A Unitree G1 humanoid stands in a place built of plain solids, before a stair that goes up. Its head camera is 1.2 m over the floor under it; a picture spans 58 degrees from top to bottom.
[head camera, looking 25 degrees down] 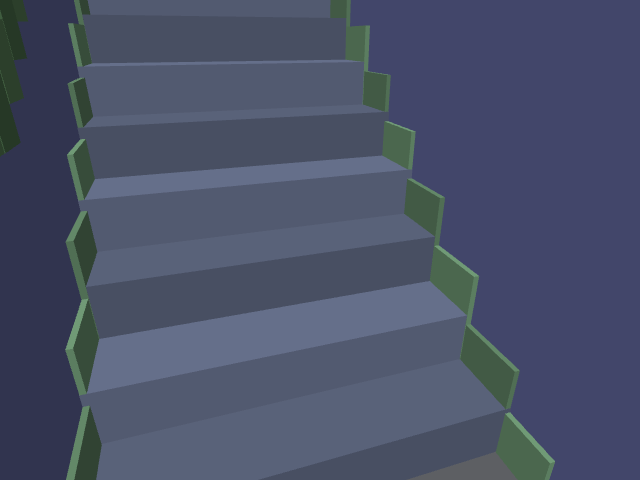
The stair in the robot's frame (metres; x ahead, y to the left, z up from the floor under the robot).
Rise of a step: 0.19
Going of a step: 0.24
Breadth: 1.20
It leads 18 degrees to the left of straight ahead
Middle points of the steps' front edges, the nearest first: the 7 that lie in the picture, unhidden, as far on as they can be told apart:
0.80 -0.02 0.17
1.03 0.06 0.36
1.26 0.13 0.55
1.49 0.20 0.73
1.72 0.28 0.92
1.94 0.35 1.10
2.17 0.42 1.29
